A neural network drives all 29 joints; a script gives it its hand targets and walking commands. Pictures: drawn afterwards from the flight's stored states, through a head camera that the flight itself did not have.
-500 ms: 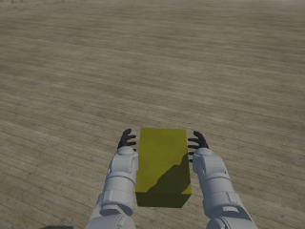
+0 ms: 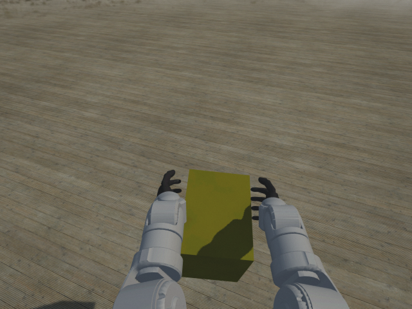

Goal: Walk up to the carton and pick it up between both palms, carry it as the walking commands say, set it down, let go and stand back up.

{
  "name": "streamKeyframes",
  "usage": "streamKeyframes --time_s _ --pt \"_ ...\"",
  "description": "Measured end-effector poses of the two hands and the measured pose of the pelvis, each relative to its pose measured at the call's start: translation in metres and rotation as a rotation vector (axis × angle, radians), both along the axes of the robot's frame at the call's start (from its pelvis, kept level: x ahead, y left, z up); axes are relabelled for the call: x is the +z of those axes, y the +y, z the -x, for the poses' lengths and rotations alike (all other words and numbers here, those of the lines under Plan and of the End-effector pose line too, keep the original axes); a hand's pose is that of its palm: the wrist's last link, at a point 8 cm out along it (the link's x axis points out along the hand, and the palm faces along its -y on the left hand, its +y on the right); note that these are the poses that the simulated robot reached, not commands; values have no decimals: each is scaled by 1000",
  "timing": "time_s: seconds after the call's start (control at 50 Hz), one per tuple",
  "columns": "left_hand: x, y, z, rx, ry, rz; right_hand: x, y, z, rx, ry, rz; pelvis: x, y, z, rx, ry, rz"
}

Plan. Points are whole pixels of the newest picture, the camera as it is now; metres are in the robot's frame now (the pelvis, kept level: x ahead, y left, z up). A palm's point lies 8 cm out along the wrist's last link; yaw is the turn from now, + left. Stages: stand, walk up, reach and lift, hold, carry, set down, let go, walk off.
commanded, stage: reach and lift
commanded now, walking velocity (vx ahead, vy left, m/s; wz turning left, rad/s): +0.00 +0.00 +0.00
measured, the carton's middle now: (213, 226) +0.34 +0.00 -0.04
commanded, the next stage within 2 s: hold in 0.80 s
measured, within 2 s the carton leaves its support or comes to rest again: neither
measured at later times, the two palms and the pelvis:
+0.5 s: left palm (166, 206) +0.32 +0.10 +0.07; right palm (274, 206) +0.32 -0.12 +0.06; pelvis +0.01 -0.02 +0.00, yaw +1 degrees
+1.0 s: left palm (160, 210) +0.31 +0.11 +0.07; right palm (270, 210) +0.31 -0.11 +0.06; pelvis +0.00 +0.00 +0.00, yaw +0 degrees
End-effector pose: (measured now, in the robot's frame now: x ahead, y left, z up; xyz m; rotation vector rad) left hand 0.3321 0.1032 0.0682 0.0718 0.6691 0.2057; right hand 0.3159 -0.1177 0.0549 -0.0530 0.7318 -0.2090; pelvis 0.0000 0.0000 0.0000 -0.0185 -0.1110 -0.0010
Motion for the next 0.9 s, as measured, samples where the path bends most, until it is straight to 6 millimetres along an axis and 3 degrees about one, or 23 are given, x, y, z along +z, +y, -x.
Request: streamKeyframes --time_s 0.14,0.62,0.82,0.9 --pt "-3 -7 -2 -19 8 4 -1 -7 0 -10 5 10 2 -2 -4 -13 2 -11" --pt "-6 -1 10 29 10 18 4 -5 -4 86 -5 31 3 -19 -9 17 -14 -15" --pt "-11 3 17 -28 27 83 5 -5 5 67 11 48 3 -12 -6 12 -28 -7" --pt "-4 6 18 -32 3 45 5 -2 9 63 -14 25 2 -6 -4 4 -32 -4"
